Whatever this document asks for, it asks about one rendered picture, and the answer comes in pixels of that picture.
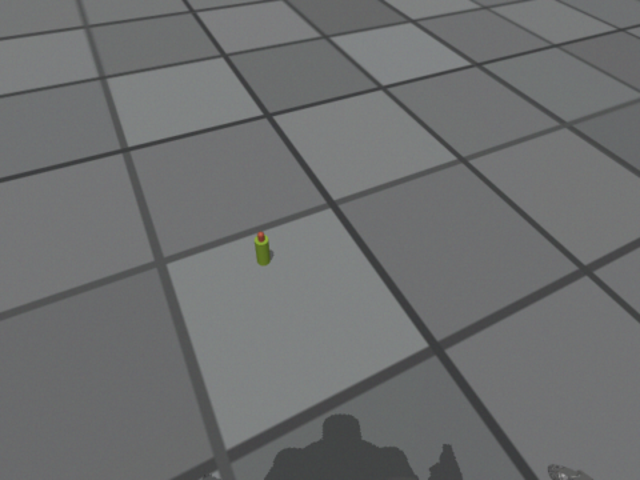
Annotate bottle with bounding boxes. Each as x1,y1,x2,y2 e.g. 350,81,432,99
254,232,270,266

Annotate right robot hand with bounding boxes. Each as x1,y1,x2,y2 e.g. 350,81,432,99
548,464,594,480

